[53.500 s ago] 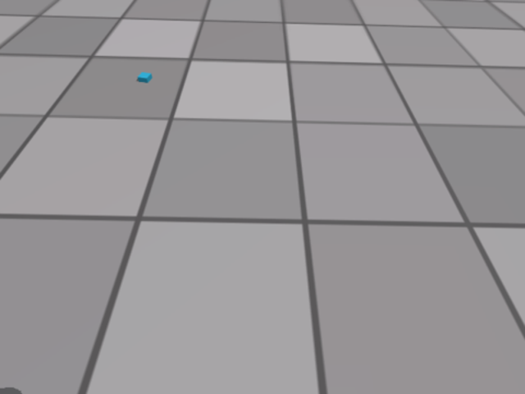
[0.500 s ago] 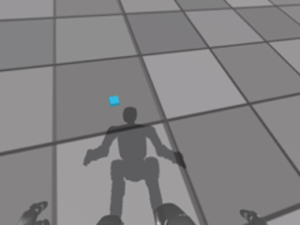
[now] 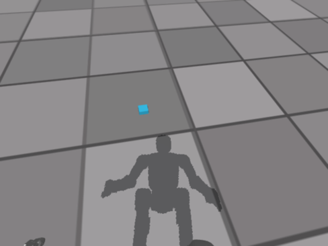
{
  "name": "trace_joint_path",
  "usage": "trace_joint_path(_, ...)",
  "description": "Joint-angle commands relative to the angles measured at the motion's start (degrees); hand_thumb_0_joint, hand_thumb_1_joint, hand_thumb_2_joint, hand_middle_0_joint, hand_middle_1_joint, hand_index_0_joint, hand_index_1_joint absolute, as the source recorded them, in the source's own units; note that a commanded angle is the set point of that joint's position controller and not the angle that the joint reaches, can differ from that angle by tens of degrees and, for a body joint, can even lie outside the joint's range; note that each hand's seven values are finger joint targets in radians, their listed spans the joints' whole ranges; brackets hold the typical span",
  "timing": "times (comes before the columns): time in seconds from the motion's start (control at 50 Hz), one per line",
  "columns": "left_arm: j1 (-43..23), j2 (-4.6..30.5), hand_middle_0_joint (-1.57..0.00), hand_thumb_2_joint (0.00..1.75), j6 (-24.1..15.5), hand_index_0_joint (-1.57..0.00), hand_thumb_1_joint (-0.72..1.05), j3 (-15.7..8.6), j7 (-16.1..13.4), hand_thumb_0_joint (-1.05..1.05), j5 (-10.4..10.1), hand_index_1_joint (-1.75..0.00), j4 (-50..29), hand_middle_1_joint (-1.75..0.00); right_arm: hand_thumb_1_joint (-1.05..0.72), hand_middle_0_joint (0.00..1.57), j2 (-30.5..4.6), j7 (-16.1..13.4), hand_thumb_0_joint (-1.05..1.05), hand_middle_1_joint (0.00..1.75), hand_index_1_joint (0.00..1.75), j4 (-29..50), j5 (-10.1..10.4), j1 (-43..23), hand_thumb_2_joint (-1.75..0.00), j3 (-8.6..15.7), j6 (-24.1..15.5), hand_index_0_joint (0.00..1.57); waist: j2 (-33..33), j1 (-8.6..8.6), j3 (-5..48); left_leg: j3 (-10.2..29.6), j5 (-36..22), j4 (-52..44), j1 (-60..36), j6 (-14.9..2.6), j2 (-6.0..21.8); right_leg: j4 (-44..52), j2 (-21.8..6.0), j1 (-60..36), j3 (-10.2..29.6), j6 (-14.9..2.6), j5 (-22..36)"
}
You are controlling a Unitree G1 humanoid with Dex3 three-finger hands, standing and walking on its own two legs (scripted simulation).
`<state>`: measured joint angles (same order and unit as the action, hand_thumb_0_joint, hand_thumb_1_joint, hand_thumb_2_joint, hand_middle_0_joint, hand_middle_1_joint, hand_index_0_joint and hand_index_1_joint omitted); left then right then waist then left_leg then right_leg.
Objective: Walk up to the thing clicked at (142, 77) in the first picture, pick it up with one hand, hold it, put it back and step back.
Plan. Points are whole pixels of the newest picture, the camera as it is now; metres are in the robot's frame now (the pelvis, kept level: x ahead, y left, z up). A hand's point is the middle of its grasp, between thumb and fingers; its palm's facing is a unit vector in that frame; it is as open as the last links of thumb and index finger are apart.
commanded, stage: step back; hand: left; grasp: from above
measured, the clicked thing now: (143, 109) +1.18 +0.17 -0.74
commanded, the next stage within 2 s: stand in 0.86 s
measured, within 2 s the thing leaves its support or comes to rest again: neither
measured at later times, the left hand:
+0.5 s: hand out of the picture +0.06 +0.25 -0.13, palm faces +0.05 -0.92 -0.38, open 7.4 cm
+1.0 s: hand out of the picture +0.14 +0.26 -0.13, palm faces -0.01 -0.94 -0.35, open 7.4 cm
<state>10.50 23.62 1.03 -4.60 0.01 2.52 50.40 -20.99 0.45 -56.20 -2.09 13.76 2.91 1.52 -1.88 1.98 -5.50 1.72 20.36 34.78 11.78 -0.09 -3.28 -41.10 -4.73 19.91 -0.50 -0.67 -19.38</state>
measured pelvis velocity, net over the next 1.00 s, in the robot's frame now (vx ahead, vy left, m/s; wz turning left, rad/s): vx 0.05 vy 0.01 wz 0.00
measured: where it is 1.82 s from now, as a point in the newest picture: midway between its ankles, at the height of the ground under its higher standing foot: outside the picture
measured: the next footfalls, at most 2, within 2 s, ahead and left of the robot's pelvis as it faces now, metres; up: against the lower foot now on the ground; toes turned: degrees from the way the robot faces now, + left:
right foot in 0.24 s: +0.06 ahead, -0.13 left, +0.00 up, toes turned -1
left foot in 0.56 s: +0.12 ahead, +0.14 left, +0.00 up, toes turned +1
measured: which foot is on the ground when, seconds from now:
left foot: down 0.00-0.28, up 0.30-0.54, down 0.56-1.00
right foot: down 0.00-0.00, up 0.02-0.22, down 0.24-1.00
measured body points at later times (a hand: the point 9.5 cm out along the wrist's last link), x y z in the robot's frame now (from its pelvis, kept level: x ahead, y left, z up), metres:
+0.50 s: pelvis +0.03 -0.01 +0.01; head +0.05 -0.02 +0.46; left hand +0.06 +0.30 -0.10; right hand +0.12 -0.33 -0.11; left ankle +0.06 +0.13 -0.70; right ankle +0.02 -0.12 -0.72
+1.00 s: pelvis +0.05 +0.01 +0.02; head +0.06 +0.01 +0.47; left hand +0.14 +0.31 -0.11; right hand +0.17 -0.28 -0.11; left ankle +0.08 +0.14 -0.72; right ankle +0.02 -0.13 -0.72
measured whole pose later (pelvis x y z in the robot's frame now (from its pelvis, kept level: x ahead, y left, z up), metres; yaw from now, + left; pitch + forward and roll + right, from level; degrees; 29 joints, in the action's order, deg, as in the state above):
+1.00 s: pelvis +0.05 +0.01 +0.02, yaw +0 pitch -2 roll +0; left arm 5.8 20.6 -1.0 -0.1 0.3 0.1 61.6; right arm -19.4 0.9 -61.7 -0.3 2.1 0.4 -0.8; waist 0.3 0.5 -3.7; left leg -0.9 11.6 27.4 13.4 1.0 2.1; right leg -26.3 -1.4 7.6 -0.6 1.3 -16.4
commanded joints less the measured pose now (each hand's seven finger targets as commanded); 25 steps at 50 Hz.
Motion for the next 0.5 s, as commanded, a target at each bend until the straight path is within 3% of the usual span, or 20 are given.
trace_joint_path(0.0, -5.91, 11.75, -0.20, 0.90, -1.18, -0.20, 0.90, -2.65, -0.51, 0.00, -0.54, -0.30, -3.51, -0.30, -0.90, 0.20, -21.63, -0.78, 0.00, 0.30, 0.30, 5.33, -0.54, -2.49, -0.90, 5.22, -3.32, 0.20, 11.46, -4.10, -1.87, 35.71, 33.70, -26.76, 7.18, -13.65, 23.85, -9.91, 1.06, 11.43, 4.01, -0.08, -12.13)
trace_joint_path(0.02, -4.87, 13.50, -0.20, 0.90, -1.46, -0.20, 0.90, -3.19, 0.10, 0.00, -1.04, -0.30, -2.65, -0.30, -0.90, 0.20, -20.07, -0.79, 0.00, 0.30, 0.30, 6.22, -0.34, -7.26, -0.90, 4.85, -3.47, 0.20, 10.00, -1.34, -5.13, 30.86, 32.13, -26.58, 14.83, -13.75, 23.11, -12.02, 0.63, 4.27, 4.02, -0.27, -10.76)
trace_joint_path(0.04, -3.48, 12.24, -0.20, 0.90, -1.62, -0.20, 0.90, -3.11, 0.60, 0.00, -1.25, -0.30, -1.62, -0.30, -0.90, 0.20, -16.27, -0.62, 0.00, 0.30, 0.30, 6.33, -0.76, -8.31, -0.90, 3.69, -3.73, 0.20, 7.96, -0.42, -5.19, 22.82, 25.18, -24.38, 13.71, -11.81, 18.47, -10.55, 0.87, 2.46, 3.63, -0.46, -7.73)
trace_joint_path(0.06, -1.11, 10.27, -0.20, 0.90, -1.80, -0.20, 0.90, -2.68, 0.96, 0.00, -1.63, -0.30, -0.85, -0.30, -0.90, 0.20, -14.35, -0.54, 0.00, 0.30, 0.30, 6.37, -1.01, -8.60, -0.90, 2.98, -4.01, 0.20, 10.09, 0.26, -3.62, 16.85, 18.19, -22.39, 8.79, -9.46, 14.68, -6.37, 1.63, 3.58, 2.48, -0.50, -5.13)
trace_joint_path(0.08, -0.67, 10.00, -0.20, 0.90, -1.98, -0.20, 0.90, -2.55, 1.16, 0.00, -1.43, -0.30, -0.53, -0.30, -0.90, 0.20, -13.75, -0.53, 0.00, 0.30, 0.30, 6.25, -0.95, -7.31, -0.90, 3.08, -4.26, 0.20, 10.69, -0.70, -2.79, 15.19, 14.95, -21.30, 6.03, -8.66, 13.39, -4.12, 2.10, 4.80, 0.90, -0.59, -3.89)
trace_joint_path(0.12, -1.62, 9.59, -0.20, 0.90, -2.14, -0.20, 0.90, -2.67, 1.45, 0.00, -1.26, -0.30, 0.07, -0.30, -0.90, 0.20, -15.32, -0.15, 0.00, 0.30, 0.30, 4.84, -0.64, -3.64, -0.90, 3.84, -4.19, 0.20, 11.65, -2.85, -1.14, 15.53, 16.15, -21.05, 4.06, -8.65, 13.48, -0.28, 3.78, 2.33, -1.13, 0.20, -5.36)
trace_joint_path(0.14, -1.58, 9.62, -0.20, 0.90, -2.24, -0.20, 0.90, -2.70, 1.34, 0.00, -1.13, -0.30, 0.17, -0.30, -0.90, 0.20, -15.92, 0.00, 0.00, 0.30, 0.30, 4.80, -0.60, -3.28, -0.90, 4.02, -3.79, 0.20, 12.68, -3.15, -0.30, 15.47, 16.63, -20.36, 3.31, -9.05, 13.95, 1.26, 4.36, 1.56, -1.69, 0.33, -6.40)
trace_joint_path(0.16, -0.43, 9.07, -0.20, 0.90, -2.49, -0.20, 0.90, -2.66, 1.15, 0.00, -1.09, -0.30, 0.52, -0.30, -0.90, 0.20, -15.82, -0.02, 0.00, 0.30, 0.30, 5.17, -0.39, -3.65, -0.90, 3.96, -3.38, 0.20, 12.84, -2.46, 0.66, 14.34, 15.74, -18.56, 4.48, -9.04, 14.51, 4.99, 4.25, -2.12, -1.52, -0.18, -5.64)
trace_joint_path(0.2, 3.96, 8.12, -0.20, 0.90, -3.39, -0.20, 0.90, -2.50, 0.42, 0.00, -0.61, -0.30, 3.24, -0.30, -0.90, 0.20, -13.12, 0.06, 0.00, 0.30, 0.30, 5.71, 0.27, -6.60, -0.90, 3.22, -2.36, 0.20, 9.51, 0.70, 3.08, 8.41, 12.37, -10.44, 9.12, -6.67, 11.41, 15.23, 6.25, -13.02, -3.52, -0.91, 1.38)
trace_joint_path(0.22, 5.97, 8.99, -0.20, 0.90, -3.84, -0.20, 0.90, -3.00, -0.09, 0.00, -0.31, -0.30, 3.95, -0.30, -0.90, 0.20, -11.06, -0.10, 0.00, 0.30, 0.30, 5.71, 0.41, -5.16, -0.90, 2.52, -2.05, 0.20, 5.55, 1.52, 4.50, 5.85, 8.38, -3.50, 11.72, -5.20, 9.25, 18.71, 5.19, -18.95, -0.61, -0.97, 1.86)
trace_joint_path(0.24, 8.38, 11.92, -0.20, 0.90, -4.25, -0.20, 0.90, -3.75, -0.66, 0.00, 0.41, -0.30, 4.47, -0.30, -0.90, 0.20, -7.54, -0.24, 0.00, 0.30, 0.30, 6.90, 0.92, -4.58, -0.90, 1.53, -2.15, 0.20, -4.79, 2.14, 5.22, 2.01, 7.97, 9.16, 18.88, -2.57, 3.77, 23.86, -3.65, -22.53, 15.28, -3.29, -5.94)
trace_joint_path(0.26, 7.15, 16.45, -0.20, 0.90, -4.44, -0.20, 0.90, -4.72, -0.76, 0.00, 0.48, -0.30, 3.21, -0.30, -0.90, 0.20, -7.78, -0.64, 0.00, 0.30, 0.30, 7.66, 0.51, -5.44, -0.90, 1.53, -2.10, 0.20, -7.97, 2.83, 2.81, 2.33, 12.88, 16.49, 25.96, -1.20, -0.42, 30.05, -14.60, -19.04, 31.10, -8.40, -18.60)
trace_joint_path(0.28, 2.90, 17.98, -0.20, 0.90, -4.51, -0.20, 0.90, -4.80, -0.63, 0.00, 0.43, -0.30, 1.71, -0.30, -0.90, 0.20, -11.74, -1.05, 0.00, 0.30, 0.30, 6.49, 0.27, -5.00, -0.90, 2.71, -2.19, 0.20, -3.67, 1.64, -0.88, 6.18, 13.05, 19.97, 22.27, -1.06, 3.02, 30.79, -20.16, -9.56, 35.99, -13.49, -22.88)
trace_joint_path(0.3, 0.77, 17.02, -0.20, 0.90, -4.64, -0.20, 0.90, -4.69, -0.55, 0.00, 0.01, -0.30, 0.89, -0.30, -0.90, 0.20, -13.37, -0.96, 0.00, 0.30, 0.30, 5.65, 0.46, -3.19, -0.90, 3.22, -2.55, 0.20, -2.49, 0.21, -2.83, 6.83, 11.42, 20.81, 20.46, -1.24, 4.73, 30.01, -19.84, -6.74, 33.97, -14.95, -19.62)
trace_joint_path(0.36, 0.28, 12.60, -0.20, 0.90, -5.68, -0.20, 0.90, -3.21, -0.73, 0.00, -0.75, -0.30, 1.27, -0.30, -0.90, 0.20, -11.05, -0.39, 0.00, 0.30, 0.30, 3.88, 0.69, -1.94, -0.90, 2.86, -3.02, 0.20, -1.30, -0.98, 0.72, 6.95, 5.10, 16.63, 17.13, -0.63, 5.14, 25.23, -11.39, -10.45, 17.43, -9.85, 1.20)
trace_joint_path(0.44, -0.78, 12.62, -0.20, 0.90, -5.47, -0.20, 0.90, -2.53, -0.61, 0.00, -0.82, -0.30, 1.15, -0.30, -0.90, 0.20, -9.34, -0.11, 0.00, 0.30, 0.30, 3.56, 0.58, -1.73, -0.90, 2.29, -2.88, 0.20, -5.59, -0.86, 3.58, 0.27, 2.94, 5.97, 8.24, 0.54, 5.01, 19.72, -9.80, -7.26, 8.95, -8.98, 18.87)
trace_joint_path(0.48, -2.64, 12.22, -0.20, 0.90, -4.70, -0.20, 0.90, -2.03, -0.74, 0.00, -1.30, -0.30, 0.93, -0.30, -0.90, 0.20, -8.86, -0.38, 0.00, 0.30, 0.30, 2.83, 0.58, -1.97, -0.90, 2.39, -3.11, 0.20, -6.56, -1.65, 4.94, -3.09, -2.59, -0.49, 3.80, 0.63, 4.17, 14.89, -8.58, -6.75, 5.59, -8.04, 26.97)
